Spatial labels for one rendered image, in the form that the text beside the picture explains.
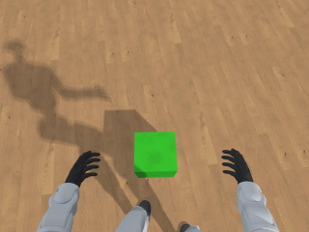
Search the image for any robot right forearm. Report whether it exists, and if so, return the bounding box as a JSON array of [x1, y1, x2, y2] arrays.
[[237, 181, 279, 232]]

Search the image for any left robot hand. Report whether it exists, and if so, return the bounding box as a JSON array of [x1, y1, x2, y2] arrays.
[[65, 151, 100, 188]]

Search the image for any right robot shin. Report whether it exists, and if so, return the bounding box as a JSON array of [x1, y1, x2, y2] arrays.
[[186, 225, 200, 231]]

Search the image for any carton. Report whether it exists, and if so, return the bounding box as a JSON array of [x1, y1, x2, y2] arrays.
[[133, 131, 178, 178]]

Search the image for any robot left forearm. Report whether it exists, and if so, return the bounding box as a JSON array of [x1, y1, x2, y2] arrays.
[[36, 183, 80, 232]]

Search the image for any robot left thigh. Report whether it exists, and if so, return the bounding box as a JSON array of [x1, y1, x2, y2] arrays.
[[115, 210, 150, 232]]

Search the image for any right robot hand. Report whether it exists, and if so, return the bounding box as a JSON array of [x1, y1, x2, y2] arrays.
[[222, 148, 254, 184]]

